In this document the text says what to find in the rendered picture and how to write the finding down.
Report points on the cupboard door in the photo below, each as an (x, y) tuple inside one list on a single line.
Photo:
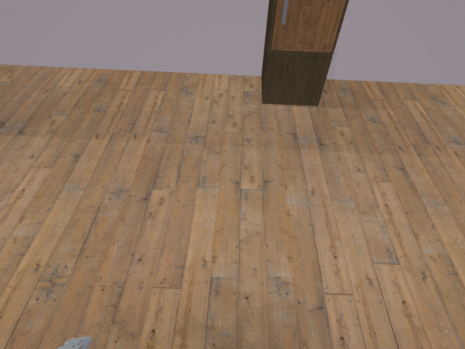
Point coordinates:
[(311, 25)]

